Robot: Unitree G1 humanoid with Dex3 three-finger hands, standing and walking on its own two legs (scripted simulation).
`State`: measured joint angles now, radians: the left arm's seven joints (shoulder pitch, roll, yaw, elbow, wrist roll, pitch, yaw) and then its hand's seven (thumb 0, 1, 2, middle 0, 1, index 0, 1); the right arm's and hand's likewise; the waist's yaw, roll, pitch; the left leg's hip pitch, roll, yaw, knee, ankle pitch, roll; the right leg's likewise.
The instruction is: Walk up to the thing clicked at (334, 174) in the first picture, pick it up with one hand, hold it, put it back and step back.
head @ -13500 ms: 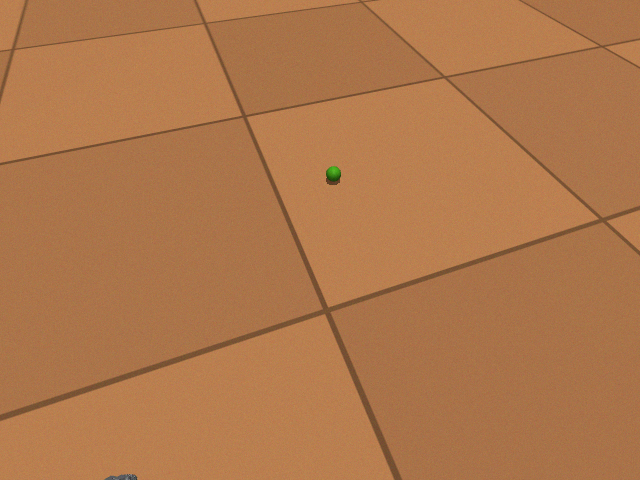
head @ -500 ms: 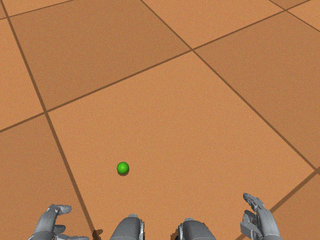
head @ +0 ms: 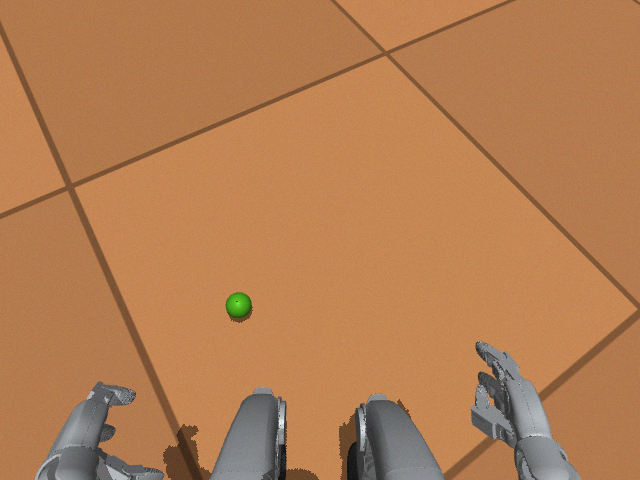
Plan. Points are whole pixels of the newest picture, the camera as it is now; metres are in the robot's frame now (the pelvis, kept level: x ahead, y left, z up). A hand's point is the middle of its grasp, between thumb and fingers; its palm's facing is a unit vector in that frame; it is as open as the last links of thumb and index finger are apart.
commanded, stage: rise first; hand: left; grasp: from above
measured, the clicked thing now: (238, 305) +0.48 +0.21 -0.62
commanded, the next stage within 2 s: none
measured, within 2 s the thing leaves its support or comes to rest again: neither
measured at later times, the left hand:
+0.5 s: hand (169, 357) +0.30 +0.29 -0.34, palm faces -0.50 -0.30 -0.81, open 13.6 cm
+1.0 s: hand (188, 325) +0.38 +0.29 -0.43, palm faces -0.47 -0.02 -0.88, open 13.8 cm
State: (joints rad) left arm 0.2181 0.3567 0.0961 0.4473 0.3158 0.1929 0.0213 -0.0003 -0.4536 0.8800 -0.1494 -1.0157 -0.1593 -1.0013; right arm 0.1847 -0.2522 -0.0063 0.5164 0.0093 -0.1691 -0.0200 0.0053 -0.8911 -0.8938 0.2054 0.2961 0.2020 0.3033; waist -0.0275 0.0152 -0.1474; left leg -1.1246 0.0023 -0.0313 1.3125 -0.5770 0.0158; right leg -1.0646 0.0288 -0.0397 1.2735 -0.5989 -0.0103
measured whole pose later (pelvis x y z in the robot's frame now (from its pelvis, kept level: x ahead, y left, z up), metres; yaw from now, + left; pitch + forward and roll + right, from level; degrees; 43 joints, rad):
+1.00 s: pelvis -0.08 +0.01 -0.28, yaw -7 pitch +35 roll -9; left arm -0.86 0.76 0.10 1.31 1.24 -0.28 0.29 0.00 -0.47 0.96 -0.14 -0.94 -0.14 -0.94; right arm 0.14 -0.26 0.02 0.75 -0.09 -0.02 0.11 0.00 -0.90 -0.90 0.20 0.30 0.20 0.30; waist -0.16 0.00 -0.09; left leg -2.23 0.02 -0.09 2.27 -0.66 0.04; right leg -2.13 0.04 -0.12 2.20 -0.69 0.00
